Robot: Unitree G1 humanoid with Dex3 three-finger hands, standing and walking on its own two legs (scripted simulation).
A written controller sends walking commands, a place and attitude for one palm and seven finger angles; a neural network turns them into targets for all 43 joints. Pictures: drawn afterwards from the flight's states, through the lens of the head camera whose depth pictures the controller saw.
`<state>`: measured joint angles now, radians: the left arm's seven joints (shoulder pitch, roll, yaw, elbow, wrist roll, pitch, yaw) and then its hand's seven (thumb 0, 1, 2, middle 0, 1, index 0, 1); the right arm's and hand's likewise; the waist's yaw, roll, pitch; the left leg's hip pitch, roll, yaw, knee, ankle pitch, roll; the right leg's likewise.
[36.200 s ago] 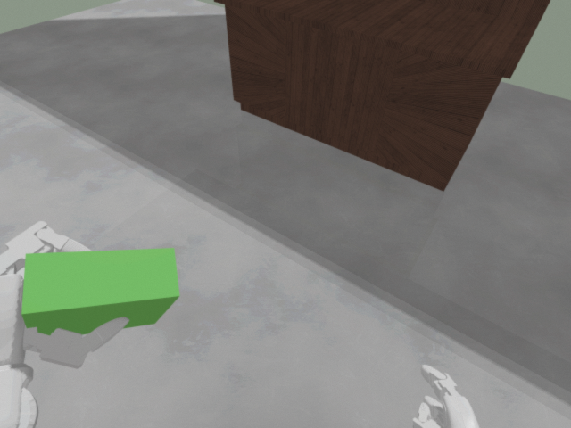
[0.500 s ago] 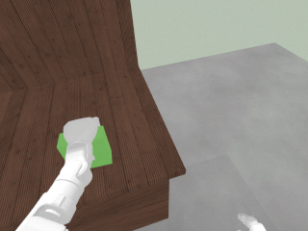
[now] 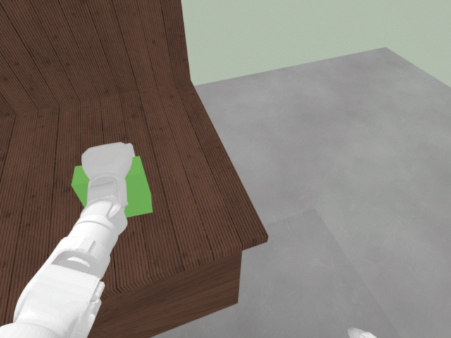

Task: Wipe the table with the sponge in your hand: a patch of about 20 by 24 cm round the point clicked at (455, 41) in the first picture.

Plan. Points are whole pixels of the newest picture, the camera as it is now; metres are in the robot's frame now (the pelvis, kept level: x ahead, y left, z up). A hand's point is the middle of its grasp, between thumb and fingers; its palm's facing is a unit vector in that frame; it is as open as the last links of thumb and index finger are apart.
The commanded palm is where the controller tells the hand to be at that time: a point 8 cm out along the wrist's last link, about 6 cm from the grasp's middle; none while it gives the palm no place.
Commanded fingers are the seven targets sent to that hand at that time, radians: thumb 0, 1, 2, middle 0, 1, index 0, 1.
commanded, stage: wipe forward along the middle lane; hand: left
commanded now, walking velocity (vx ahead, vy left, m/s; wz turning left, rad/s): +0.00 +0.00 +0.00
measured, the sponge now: (119, 197) +0.40 +0.25 -0.01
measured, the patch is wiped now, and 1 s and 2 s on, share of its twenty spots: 1.00 1.00 1.00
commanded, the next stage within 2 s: slide back across to the first lane in 0.48 s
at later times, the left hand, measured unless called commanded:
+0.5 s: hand (114, 161) +0.46 +0.26 +0.04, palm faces -0.10 +0.00 -1.00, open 9.6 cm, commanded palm +0.44 +0.26 +0.07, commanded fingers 0.00 0.10 1.30 -1.20 -1.60 -1.20 -1.60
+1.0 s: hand (91, 161) +0.45 +0.31 +0.04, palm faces -0.11 -0.01 -0.99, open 9.6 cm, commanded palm +0.43 +0.31 +0.09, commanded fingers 0.00 0.10 1.30 -1.20 -1.60 -1.20 -1.60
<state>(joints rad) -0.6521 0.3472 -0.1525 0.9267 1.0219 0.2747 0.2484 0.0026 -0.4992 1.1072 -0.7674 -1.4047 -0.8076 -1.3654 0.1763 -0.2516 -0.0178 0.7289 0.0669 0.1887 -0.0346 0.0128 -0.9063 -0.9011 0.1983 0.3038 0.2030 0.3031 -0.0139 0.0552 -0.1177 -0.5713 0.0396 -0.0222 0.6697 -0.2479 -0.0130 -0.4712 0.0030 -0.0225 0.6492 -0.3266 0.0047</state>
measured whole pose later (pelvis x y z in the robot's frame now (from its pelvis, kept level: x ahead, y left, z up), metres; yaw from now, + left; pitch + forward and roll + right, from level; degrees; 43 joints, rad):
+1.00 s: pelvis +0.03 +0.02 +0.00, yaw -1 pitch +12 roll -2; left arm -0.68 0.52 -0.02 0.99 1.04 0.17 0.20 0.00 -0.49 1.12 -0.75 -1.42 -0.78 -1.40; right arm 0.25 -0.27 -0.03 0.74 0.07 0.18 0.00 0.01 -0.91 -0.90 0.20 0.30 0.20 0.30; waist -0.06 0.05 -0.12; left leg -0.59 0.04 0.00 0.66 -0.29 0.01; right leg -0.46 0.00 0.00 0.58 -0.32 0.02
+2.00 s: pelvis +0.03 +0.02 +0.01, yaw +0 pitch +8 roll -2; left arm -0.38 0.47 -0.05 0.65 1.01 0.19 0.20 -0.01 -0.47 1.12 -0.72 -1.45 -0.75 -1.44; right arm 0.18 -0.26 -0.03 0.67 0.07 0.20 -0.01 0.01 -0.91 -0.90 0.20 0.30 0.20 0.30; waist 0.01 0.06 -0.11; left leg -0.50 0.03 -0.02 0.65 -0.29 0.01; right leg -0.37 -0.01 -0.02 0.56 -0.33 0.02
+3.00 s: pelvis +0.04 +0.00 +0.01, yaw +0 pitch +3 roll -1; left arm 0.10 0.41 -0.09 0.13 0.99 0.28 0.20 0.01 -0.46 1.11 -0.71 -1.46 -0.74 -1.45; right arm 0.10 -0.26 -0.02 0.64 0.07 0.14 -0.01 0.02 -0.91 -0.90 0.20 0.30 0.20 0.30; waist 0.06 0.09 -0.09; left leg -0.36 0.03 -0.01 0.59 -0.29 -0.01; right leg -0.25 -0.01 -0.01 0.54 -0.35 0.01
